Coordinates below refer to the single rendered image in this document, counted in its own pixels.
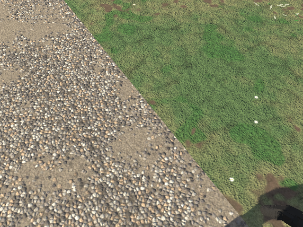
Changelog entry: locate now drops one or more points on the right robot hand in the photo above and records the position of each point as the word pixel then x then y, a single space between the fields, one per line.
pixel 288 214

